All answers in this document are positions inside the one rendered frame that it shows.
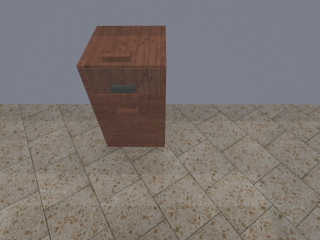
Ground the cabinet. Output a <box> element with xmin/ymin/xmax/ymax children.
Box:
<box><xmin>76</xmin><ymin>25</ymin><xmax>167</xmax><ymax>147</ymax></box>

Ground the handle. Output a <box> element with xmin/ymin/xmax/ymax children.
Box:
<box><xmin>101</xmin><ymin>53</ymin><xmax>131</xmax><ymax>63</ymax></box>
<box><xmin>116</xmin><ymin>109</ymin><xmax>139</xmax><ymax>116</ymax></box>
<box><xmin>109</xmin><ymin>81</ymin><xmax>136</xmax><ymax>93</ymax></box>

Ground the drawer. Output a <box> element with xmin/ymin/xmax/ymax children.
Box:
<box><xmin>82</xmin><ymin>68</ymin><xmax>162</xmax><ymax>94</ymax></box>

